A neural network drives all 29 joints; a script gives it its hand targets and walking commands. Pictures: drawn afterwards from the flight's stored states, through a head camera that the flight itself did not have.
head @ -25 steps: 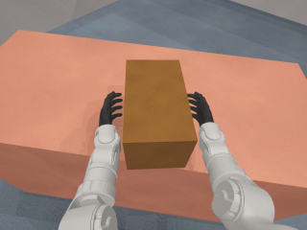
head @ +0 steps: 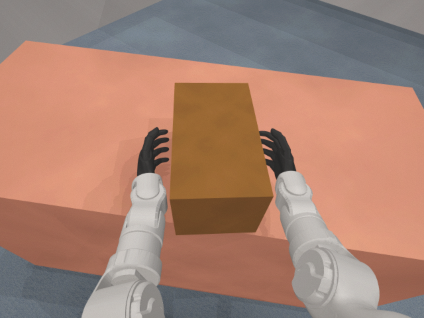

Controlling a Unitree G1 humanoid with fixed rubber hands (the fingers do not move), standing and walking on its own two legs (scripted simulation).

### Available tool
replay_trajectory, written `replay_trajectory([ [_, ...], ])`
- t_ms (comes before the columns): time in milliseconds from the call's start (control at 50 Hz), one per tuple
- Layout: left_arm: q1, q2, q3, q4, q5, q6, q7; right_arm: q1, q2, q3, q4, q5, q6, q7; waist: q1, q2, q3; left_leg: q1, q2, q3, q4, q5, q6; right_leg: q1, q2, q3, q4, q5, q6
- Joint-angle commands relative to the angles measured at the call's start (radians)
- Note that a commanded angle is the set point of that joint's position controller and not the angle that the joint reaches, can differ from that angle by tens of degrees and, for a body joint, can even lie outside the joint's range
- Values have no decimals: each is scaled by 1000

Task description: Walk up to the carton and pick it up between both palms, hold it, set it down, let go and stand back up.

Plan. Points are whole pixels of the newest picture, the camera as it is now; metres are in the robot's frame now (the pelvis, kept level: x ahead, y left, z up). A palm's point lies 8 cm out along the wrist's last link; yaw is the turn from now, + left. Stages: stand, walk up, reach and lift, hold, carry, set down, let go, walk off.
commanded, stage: set down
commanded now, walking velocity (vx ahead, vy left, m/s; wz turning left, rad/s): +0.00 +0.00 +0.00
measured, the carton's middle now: (213, 155) +0.46 +0.02 +0.02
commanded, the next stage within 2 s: none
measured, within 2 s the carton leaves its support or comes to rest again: neither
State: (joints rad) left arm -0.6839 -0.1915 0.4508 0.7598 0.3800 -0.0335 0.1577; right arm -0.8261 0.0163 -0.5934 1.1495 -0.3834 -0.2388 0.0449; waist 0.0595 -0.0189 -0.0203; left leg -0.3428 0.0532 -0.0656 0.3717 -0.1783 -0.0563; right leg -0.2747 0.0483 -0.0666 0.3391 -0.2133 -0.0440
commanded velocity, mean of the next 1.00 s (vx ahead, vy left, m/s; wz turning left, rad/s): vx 0.00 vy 0.00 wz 0.00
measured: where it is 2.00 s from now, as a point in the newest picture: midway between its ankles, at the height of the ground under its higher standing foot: outside the picture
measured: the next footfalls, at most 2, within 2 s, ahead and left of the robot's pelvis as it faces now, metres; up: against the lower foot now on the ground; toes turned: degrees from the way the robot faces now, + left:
none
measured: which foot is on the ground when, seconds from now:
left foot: down 0.00-1.00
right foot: down 0.00-1.00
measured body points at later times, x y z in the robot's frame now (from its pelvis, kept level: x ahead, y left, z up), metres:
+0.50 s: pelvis -0.01 -0.01 -0.01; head +0.09 +0.00 +0.43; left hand +0.39 +0.16 +0.01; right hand +0.45 -0.14 +0.03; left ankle +0.00 +0.16 -0.74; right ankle -0.03 -0.08 -0.74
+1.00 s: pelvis -0.04 -0.01 -0.01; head +0.02 -0.01 +0.44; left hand +0.31 +0.17 +0.01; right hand +0.38 -0.19 +0.03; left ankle +0.00 +0.16 -0.74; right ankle -0.03 -0.08 -0.74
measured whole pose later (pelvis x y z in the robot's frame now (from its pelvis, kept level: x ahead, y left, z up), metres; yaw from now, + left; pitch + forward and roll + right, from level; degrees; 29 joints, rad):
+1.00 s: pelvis -0.04 -0.01 -0.01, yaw -1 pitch +12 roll +0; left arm -0.43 -0.13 0.27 0.58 0.09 -0.01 0.23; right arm -0.65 -0.26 0.00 1.01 0.29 -0.21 -0.01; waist 0.07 0.00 -0.07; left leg -0.49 0.06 -0.06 0.40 -0.11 -0.07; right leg -0.46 0.05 -0.07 0.43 -0.18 -0.06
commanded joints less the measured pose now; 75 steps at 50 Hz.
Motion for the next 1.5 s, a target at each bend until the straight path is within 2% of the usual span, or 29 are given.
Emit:
replay_trajectory([
  [0, -439, 97, -87, -78, -23, -30, 53, -561, -170, 204, -110, 158, -31, -11, 57, 9, -614, 71, -35, 179, 16, 407, 30, 153, -19, 5, 62, 531, 73],
  [20, -463, 89, -151, -79, -78, -22, 66, -584, -204, 228, -102, 203, -29, -25, 25, 16, -636, 94, -31, 156, 46, 459, 13, 122, -7, 3, 60, 549, 68],
  [180, -526, 87, -272, -52, -221, -47, 103, -669, -281, 409, -67, 373, -20, -100, 42, 2, -751, 67, -22, 152, 130, 481, -17, 96, 31, 34, 88, 612, 38],
  [300, -520, 143, -285, -79, -264, -81, 101, -676, -364, 416, -135, 410, -40, -124, 36, 22, -927, 106, -15, 161, 168, 545, -41, 73, 38, 39, 111, 664, 30],
  [360, -490, 125, -314, -82, -266, -78, 94, -623, -390, 399, -85, 404, -38, -128, -20, 28, -933, 137, -2, 141, 180, 603, -47, 40, 50, 16, 115, 701, 23],
  [380, -470, 155, -262, -93, -251, -71, 91, -611, -391, 447, -98, 430, -43, -127, 35, 30, -920, 133, -12, 157, 188, 625, -41, 66, 42, 24, 127, 714, 30],
  [420, -420, 144, -267, -164, -262, -70, 92, -552, -399, 478, -99, 450, -37, -107, 53, 66, -918, 192, 3, 136, 184, 662, -31, -23, 45, 27, 124, 661, 20],
  [520, -223, 168, -285, -193, -265, -76, 61, -374, -378, 595, -166, 531, -69, -108, 33, -43, -903, -91, -47, 153, 121, 565, 4, 359, -9, 84, 217, 1083, 63],
  [540, -337, 202, -269, -147, -266, -90, 60, -453, -396, 575, -167, 525, -69, -110, 36, -47, -909, -212, -59, 157, 72, 433, 14, 380, -33, 101, 221, 1017, 82],
  [560, -290, 183, -308, -202, -290, -95, 60, -418, -422, 588, -197, 541, -70, -102, 7, -54, -937, -151, -50, 131, 83, 508, 14, 384, -13, 82, 224, 1076, 82],
  [600, -419, 203, -299, -180, -322, -119, 68, -569, -422, 611, -251, 570, -74, -101, 57, -63, -960, -224, -56, 148, 64, 416, 18, 358, -28, 95, 228, 1007, 93],
  [640, -216, 162, -370, -318, -336, -114, 70, -381, -452, 618, -237, 596, -88, -76, -5, -17, -897, -50, -34, 108, 97, 576, 2, 279, 21, 56, 220, 1032, 71],
  [680, -301, 167, -365, -320, -331, -114, 77, -419, -463, 586, -199, 587, -73, -64, -2, 12, -928, 90, -24, 121, 142, 560, -5, 104, 25, 40, 166, 798, 45],
  [800, -111, 205, -349, -424, -365, -67, 62, -263, -479, 678, -356, 657, -55, -56, 37, -84, -912, 30, -40, 137, 112, 507, 22, 275, 7, 86, 150, 860, 74],
  [820, -155, 191, -393, -394, -389, -62, 56, -316, -497, 671, -348, 653, -46, -56, 1, -94, -837, -3, -42, 128, 92, 409, 24, 243, 4, 84, 147, 798, 82],
  [840, -155, 211, -359, -364, -378, -58, 54, -295, -503, 663, -321, 648, -34, -53, 14, -117, -796, -19, -43, 143, 68, 369, 35, 247, 0, 89, 129, 714, 79],
  [860, -41, 205, -374, -442, -363, -46, 52, -195, -503, 672, -344, 666, -27, -47, 5, -93, -800, 32, -39, 127, 76, 452, 28, 277, -2, 90, 128, 796, 81],
  [900, -112, 208, -355, -378, -345, -33, 51, -262, -503, 678, -330, 683, -5, -45, 25, -95, -743, 39, -38, 132, 53, 364, 33, 231, -2, 94, 116, 652, 74],
  [920, -161, 207, -395, -399, -375, -35, 51, -296, -514, 642, -357, 677, -3, -35, -16, -89, -774, 43, -39, 131, 63, 344, 33, 189, 7, 81, 106, 567, 62],
  [940, -123, 212, -395, -462, -375, -31, 58, -249, -506, 665, -408, 691, 2, -28, 7, -73, -793, 61, -37, 132, 62, 352, 34, 210, 6, 83, 106, 559, 56],
  [1060, -109, 188, -465, -498, -417, 20, 84, -209, -548, 599, -470, 661, 47, -1, -22, -79, -658, 104, -28, 111, 45, 196, 46, 83, 18, 67, 58, 211, 29],
  [1140, -267, 240, -446, -425, -416, 86, 105, -331, -540, 550, -434, 634, 114, 10, 12, -94, -599, 36, -33, 118, 30, 8, 57, -5, -2, 99, 26, -93, 22],
  [1200, -45, 183, -480, -581, -427, 104, 115, -116, -520, 545, -502, 651, 112, 14, -20, -86, -617, 112, -36, 100, 46, 141, 54, 87, -16, 126, 29, 37, 34],
  [1220, -150, 242, -453, -578, -440, 95, 106, -196, -510, 549, -559, 646, 122, 4, -8, -113, -634, 69, -40, 109, 49, 89, 60, 74, -24, 142, 31, 8, 43],
  [1240, -37, 182, -486, -601, -423, 114, 108, -90, -544, 539, -526, 659, 115, 14, -42, -79, -626, 125, -40, 94, 38, 161, 48, 98, -6, 108, 26, 77, 32],
  [1340, 67, 198, -449, -615, -386, 190, 88, 7, -573, 543, -565, 652, 140, 4, -41, -98, -528, 146, -46, 78, 0, 158, 55, 157, -11, 123, 0, 103, 40],
  [1380, 189, 201, -464, -728, -393, 206, 69, 107, -584, 554, -634, 680, 137, 9, -62, -105, -530, 212, -47, 79, 5, 280, 57, 215, -3, 100, 22, 300, 44],
  [1460, 265, 188, -525, -924, -422, 205, 60, 175, -597, 556, -793, 705, 101, 19, -102, -82, -643, 274, -52, 70, 33, 354, 57, 212, 2, 72, 48, 436, 47],
  [1480, 161, 208, -524, -851, -427, 209, 50, 97, -579, 553, -759, 687, 110, 16, -102, -71, -576, 219, -61, 68, 25, 269, 59, 172, -3, 76, 50, 355, 47],
])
